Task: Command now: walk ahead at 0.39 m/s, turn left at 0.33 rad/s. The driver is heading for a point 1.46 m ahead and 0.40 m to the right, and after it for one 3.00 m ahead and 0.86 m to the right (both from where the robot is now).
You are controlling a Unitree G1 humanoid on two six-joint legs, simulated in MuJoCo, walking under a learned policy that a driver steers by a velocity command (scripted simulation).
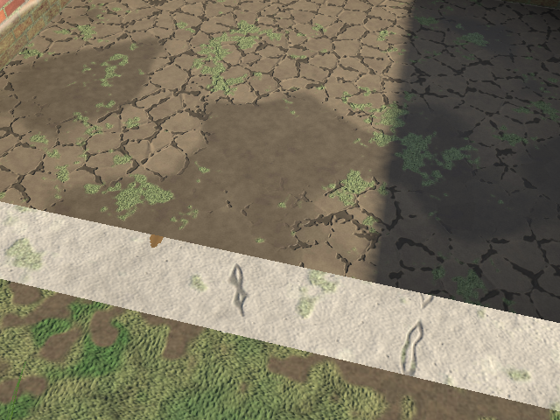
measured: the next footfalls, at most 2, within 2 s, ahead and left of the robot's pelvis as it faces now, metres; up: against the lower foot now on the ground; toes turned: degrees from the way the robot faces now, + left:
right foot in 0.08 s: +0.12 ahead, -0.14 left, +0.00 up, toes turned +4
left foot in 0.50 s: +0.39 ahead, +0.09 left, +0.00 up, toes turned -11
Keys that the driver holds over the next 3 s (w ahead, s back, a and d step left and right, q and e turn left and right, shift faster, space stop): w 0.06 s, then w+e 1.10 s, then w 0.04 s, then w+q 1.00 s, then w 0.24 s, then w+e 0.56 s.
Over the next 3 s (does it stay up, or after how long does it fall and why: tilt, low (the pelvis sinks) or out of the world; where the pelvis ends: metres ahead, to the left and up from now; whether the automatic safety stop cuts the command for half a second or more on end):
stays up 0.70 -0.16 -0.03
